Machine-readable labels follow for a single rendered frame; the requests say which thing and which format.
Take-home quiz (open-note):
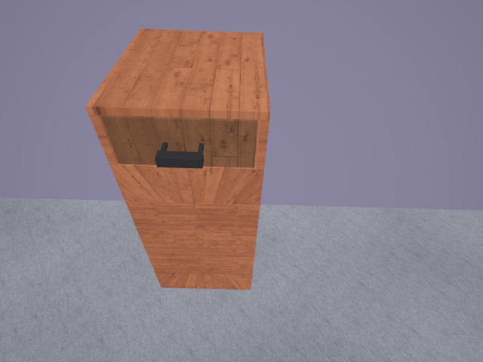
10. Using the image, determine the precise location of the handle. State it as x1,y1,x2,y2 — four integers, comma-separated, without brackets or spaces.
155,142,204,168

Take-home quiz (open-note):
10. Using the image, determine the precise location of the cabinet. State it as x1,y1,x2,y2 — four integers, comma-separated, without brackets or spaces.
85,29,271,290

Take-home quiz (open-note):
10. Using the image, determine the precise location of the drawer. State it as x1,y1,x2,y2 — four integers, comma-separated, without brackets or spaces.
101,115,258,167

